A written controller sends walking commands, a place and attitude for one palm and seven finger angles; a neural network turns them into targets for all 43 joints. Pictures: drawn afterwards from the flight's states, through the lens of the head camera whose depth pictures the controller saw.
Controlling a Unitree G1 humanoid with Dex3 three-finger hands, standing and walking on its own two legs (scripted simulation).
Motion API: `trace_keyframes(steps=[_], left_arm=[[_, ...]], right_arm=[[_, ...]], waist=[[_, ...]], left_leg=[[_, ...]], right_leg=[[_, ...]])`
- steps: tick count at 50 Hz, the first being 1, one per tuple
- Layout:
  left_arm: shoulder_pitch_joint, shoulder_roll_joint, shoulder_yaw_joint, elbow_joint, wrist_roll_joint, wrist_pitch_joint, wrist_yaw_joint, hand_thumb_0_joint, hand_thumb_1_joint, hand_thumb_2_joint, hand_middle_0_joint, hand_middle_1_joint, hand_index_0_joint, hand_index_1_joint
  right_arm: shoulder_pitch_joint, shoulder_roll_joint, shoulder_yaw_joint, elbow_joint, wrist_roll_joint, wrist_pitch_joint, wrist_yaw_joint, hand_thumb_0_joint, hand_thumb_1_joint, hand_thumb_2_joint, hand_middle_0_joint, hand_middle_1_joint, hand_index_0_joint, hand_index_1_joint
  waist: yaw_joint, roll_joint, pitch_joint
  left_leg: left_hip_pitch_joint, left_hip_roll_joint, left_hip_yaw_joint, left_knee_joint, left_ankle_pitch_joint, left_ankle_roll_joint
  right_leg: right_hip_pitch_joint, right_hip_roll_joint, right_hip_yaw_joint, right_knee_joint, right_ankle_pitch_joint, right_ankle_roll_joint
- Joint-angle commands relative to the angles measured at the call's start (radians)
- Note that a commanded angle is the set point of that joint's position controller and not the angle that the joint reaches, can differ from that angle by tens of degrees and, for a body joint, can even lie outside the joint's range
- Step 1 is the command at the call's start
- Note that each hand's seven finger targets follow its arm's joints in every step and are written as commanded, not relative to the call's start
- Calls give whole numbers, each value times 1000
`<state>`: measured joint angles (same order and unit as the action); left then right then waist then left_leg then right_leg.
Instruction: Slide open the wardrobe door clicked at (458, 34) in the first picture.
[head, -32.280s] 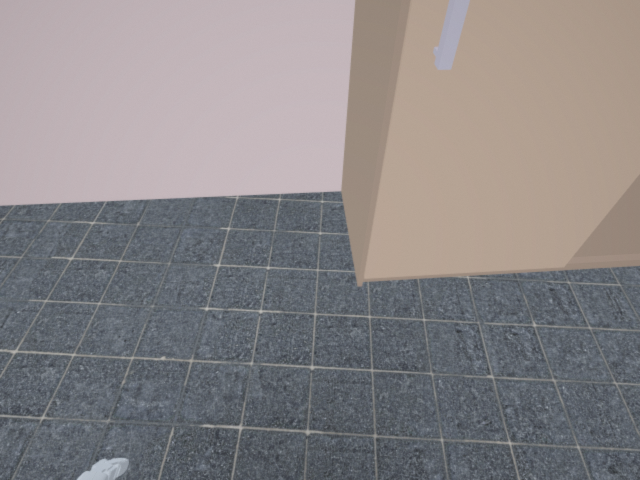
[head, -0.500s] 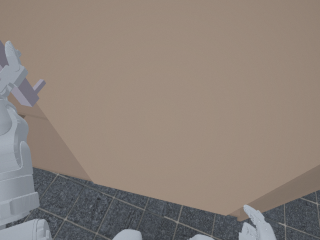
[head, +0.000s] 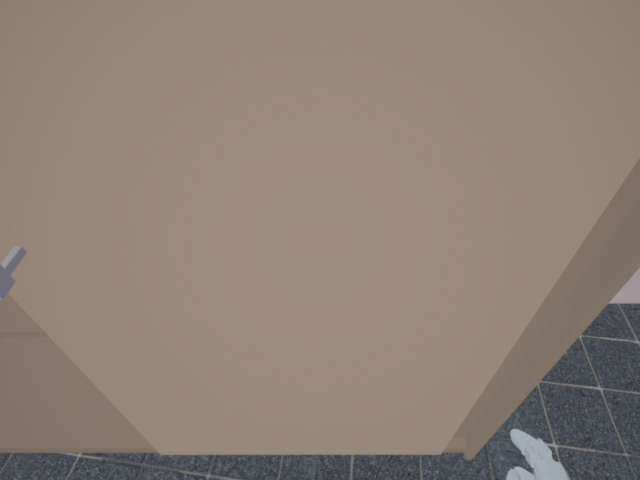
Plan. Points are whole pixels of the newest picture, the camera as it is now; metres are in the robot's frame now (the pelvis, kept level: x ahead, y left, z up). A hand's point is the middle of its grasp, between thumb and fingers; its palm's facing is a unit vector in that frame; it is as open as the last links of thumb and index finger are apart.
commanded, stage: stop walking and hold the door there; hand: left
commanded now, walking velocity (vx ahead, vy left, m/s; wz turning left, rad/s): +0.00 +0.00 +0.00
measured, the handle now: out of the picture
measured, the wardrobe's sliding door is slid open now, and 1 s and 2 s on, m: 0.69 0.68 0.68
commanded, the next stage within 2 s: none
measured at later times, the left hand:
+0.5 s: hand out of the picture +0.28 +0.39 +0.22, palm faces +0.77 -0.59 -0.27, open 7.5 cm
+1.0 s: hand out of the picture +0.28 +0.40 +0.21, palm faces +0.67 -0.68 -0.31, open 7.0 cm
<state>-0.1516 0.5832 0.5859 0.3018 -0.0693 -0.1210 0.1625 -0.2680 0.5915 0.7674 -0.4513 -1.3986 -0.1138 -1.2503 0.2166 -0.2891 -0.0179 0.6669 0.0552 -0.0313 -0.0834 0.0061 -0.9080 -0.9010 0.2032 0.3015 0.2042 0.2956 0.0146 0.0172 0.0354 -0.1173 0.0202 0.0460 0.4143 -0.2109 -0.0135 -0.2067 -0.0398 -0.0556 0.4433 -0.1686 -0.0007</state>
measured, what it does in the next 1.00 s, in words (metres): stands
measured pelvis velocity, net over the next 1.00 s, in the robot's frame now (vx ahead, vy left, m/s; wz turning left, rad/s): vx -0.01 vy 0.03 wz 0.03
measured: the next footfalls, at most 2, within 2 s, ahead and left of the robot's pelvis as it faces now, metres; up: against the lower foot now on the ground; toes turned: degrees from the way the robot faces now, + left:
left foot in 1.88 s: +0.03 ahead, +0.26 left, +0.00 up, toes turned +4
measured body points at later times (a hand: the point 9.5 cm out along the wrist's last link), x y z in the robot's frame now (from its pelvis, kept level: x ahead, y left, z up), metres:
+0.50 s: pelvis -0.01 -0.02 +0.00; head -0.02 -0.05 +0.45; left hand +0.23 +0.42 +0.23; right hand +0.10 -0.30 -0.12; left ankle +0.01 +0.13 -0.74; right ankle +0.06 -0.12 -0.74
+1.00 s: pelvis -0.01 +0.03 +0.00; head +0.00 +0.01 +0.45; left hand +0.24 +0.43 +0.23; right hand +0.13 -0.25 -0.11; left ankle +0.01 +0.13 -0.74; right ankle +0.06 -0.12 -0.74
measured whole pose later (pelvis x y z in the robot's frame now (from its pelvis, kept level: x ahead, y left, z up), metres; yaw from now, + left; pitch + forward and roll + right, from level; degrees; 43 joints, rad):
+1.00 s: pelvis -0.01 +0.03 +0.00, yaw +2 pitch -1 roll +1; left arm -0.20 0.56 0.52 0.37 -0.07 -0.27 0.11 -0.42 0.57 0.78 -0.46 -1.40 -0.23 -1.34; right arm 0.22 -0.32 -0.06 0.72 0.05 -0.01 -0.08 0.01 -0.91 -0.90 0.20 0.30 0.20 0.30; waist 0.03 0.05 0.04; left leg -0.23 -0.01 0.08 0.44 -0.21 0.03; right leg -0.28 -0.10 -0.06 0.42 -0.11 0.04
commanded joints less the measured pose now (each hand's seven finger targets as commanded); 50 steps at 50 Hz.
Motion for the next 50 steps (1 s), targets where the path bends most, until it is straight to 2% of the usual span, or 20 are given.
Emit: trace_keyframes(steps=[1, 5, 6, 10, 11, 12, 16, 17, 21, 24, 26, 34, 36, 40, 41, 42, 45, 46, 47, 50], left_arm=[[-145, 250, -18, -127, 41, -53, -13, 0, 900, 900, -450, -1400, -450, -1400], [-172, 237, -34, -23, 50, -48, -11, 0, 900, 900, -450, -1400, -450, -1400], [-185, 250, -33, -21, 46, -49, -11, 0, 900, 900, -450, -1400, -450, -1400], [-208, 261, -28, 62, 49, -45, -11, 0, 900, 900, -450, -1400, -450, -1400], [-206, 304, 6, 78, 45, -45, -9, 0, 900, 900, -450, -1400, -450, -1400], [-208, 279, -13, 89, 46, -46, -11, 0, 900, 900, -450, -1400, -450, -1400], [-218, 317, 16, 113, 43, -54, -15, 0, 900, 900, -450, -1400, -450, -1400], [-203, 286, -5, 133, 45, -52, -18, 0, 900, 900, -450, -1400, -450, -1400], [-200, 309, 10, 163, 43, -52, -21, 0, 900, 900, -450, -1400, -450, -1400], [-190, 278, -8, 184, 45, -53, -26, 0, 900, 900, -450, -1400, -450, -1400], [-185, 324, 25, 189, 43, -57, -24, 0, 900, 900, -450, -1400, -450, -1400], [-158, 265, -18, 199, 44, -53, -36, 0, 900, 900, -450, -1400, -450, -1400], [-160, 286, -14, 167, 44, -61, -36, 0, 900, 900, -450, -1400, -450, -1400], [-160, 289, 1, 182, 46, -73, -45, 0, 900, 900, -450, -1400, -450, -1400], [-171, 323, 22, 157, 42, -82, -45, 0, 900, 900, -450, -1400, -450, -1400], [-176, 273, -13, 148, 39, -84, -49, 0, 900, 900, -450, -1400, -450, -1400], [-168, 242, -38, 109, 39, -94, -58, 0, 900, 900, -450, -1400, -450, -1400], [-171, 254, -38, 89, 36, -99, -56, 0, 900, 900, -450, -1400, -450, -1400], [-171, 215, -66, 72, 38, -102, -60, 0, 900, 900, -450, -1400, -450, -1400], [-168, 190, -84, 30, 47, -118, -61, 0, 900, 900, -450, -1400, -450, -1400]], right_arm=[[-85, -118, -43, -141, 6, -55, -22, 0, -900, -900, 200, 300, 200, 300], [-43, -137, -49, -119, 5, -58, -17, 0, -900, -900, 200, 300, 200, 300], [-35, -141, -53, -106, 9, -56, -21, 0, -900, -900, 200, 300, 200, 300], [-19, -154, -58, -91, 0, -62, -15, 0, -900, -900, 200, 300, 200, 300], [-7, -163, -63, -77, 3, -59, -18, 0, -900, -900, 200, 300, 200, 300], [-12, -157, -60, -82, 3, -62, -16, 0, -900, -900, 200, 300, 200, 300], [-6, -159, -64, -61, 8, -62, -16, 0, -900, -900, 200, 300, 200, 300], [-11, -153, -62, -68, 9, -63, -15, 0, -900, -900, 200, 300, 200, 300], [-7, -156, -64, -57, 10, -57, -15, 0, -900, -900, 200, 300, 200, 300], [-21, -146, -63, -71, 11, -59, -11, 0, -900, -900, 200, 300, 200, 300], [-13, -155, -66, -60, 13, -51, -13, 0, -900, -900, 200, 300, 200, 300], [-34, -139, -60, -89, 15, -46, -11, 0, -900, -900, 200, 300, 200, 300], [-40, -148, -67, -84, 15, -39, -14, 0, -900, -900, 200, 300, 200, 300], [-46, -142, -74, -84, 1, -33, -6, 0, -900, -900, 200, 300, 200, 300], [-47, -159, -79, -74, -1, -28, -8, 0, -900, -900, 200, 300, 200, 300], [-56, -139, -73, -77, -4, -31, -6, 0, -900, -900, 200, 300, 200, 300], [-64, -137, -75, -76, -10, -31, -7, 0, -900, -900, 200, 300, 200, 300], [-77, -149, -79, -72, -8, -27, -10, 0, -900, -900, 200, 300, 200, 300], [-78, -139, -74, -82, -10, -26, -8, 0, -900, -900, 200, 300, 200, 300], [-79, -135, -76, -96, -13, -22, -3, 0, -900, -900, 200, 300, 200, 300]], waist=[[-7, 119, -69], [-9, 53, -44], [-13, 39, -37], [-16, -38, -35], [-15, -42, -33], [-18, -46, -51], [-15, -32, -80], [-16, -33, -86], [-18, -50, -63], [-19, -66, -63], [-18, -69, -55], [-18, -66, -55], [-13, -52, -50], [-15, -165, -61], [-13, -166, -53], [-19, -188, -77], [-16, -194, -74], [-16, -158, -54], [-14, -144, -56], [-10, -121, -53]], left_leg=[[-212, 173, -124, -196, -53, 55], [-264, 136, -97, -164, -232, 51], [-248, 127, -92, -153, -244, 53], [-189, 89, -85, -93, -243, 46], [-175, 89, -84, -90, -228, 49], [-169, 88, -88, -88, -213, 48], [-130, 95, -85, -88, -164, 51], [-123, 94, -84, -86, -155, 51], [-115, 96, -77, -79, -140, 50], [-113, 92, -73, -66, -130, 48], [-106, 96, -72, -70, -119, 49], [-101, 94, -69, -73, -116, 47], [-105, 76, -55, -41, -132, 49], [-112, 22, -49, 80, -147, 44], [-96, 20, -54, 88, -133, 45], [-92, 18, -58, 73, -118, 46], [-56, 32, -49, 10, -95, 47], [-41, 37, -51, -1, -101, 51], [-58, 43, -45, -27, -109, 51], [-88, 55, -41, -58, -171, 57]], right_leg=[[135, -52, 38, 12, -31, 5], [101, -58, 98, -44, -124, 2], [86, -62, 92, -73, -127, 5], [-27, -82, 187, -180, -291, -4], [-30, -84, 173, -188, -280, -2], [-25, -85, 177, -184, -281, -4], [-20, -87, 169, -183, -238, 0], [-26, -83, 178, -180, -237, -2], [-53, -87, 175, -196, -229, 0], [-71, -86, 194, -205, -243, -2], [-71, -88, 175, -204, -219, -1], [-89, -79, 181, -207, -226, 0], [-85, -112, 187, -228, -243, -2], [-116, -216, 269, -293, -344, -33], [-119, -232, 258, -292, -305, -39], [-93, -247, 244, -274, -277, -44], [-112, -247, 215, -241, -271, -34], [-136, -234, 193, -230, -273, -25], [-133, -231, 180, -211, -291, -24], [-143, -213, 150, -168, -352, -15]])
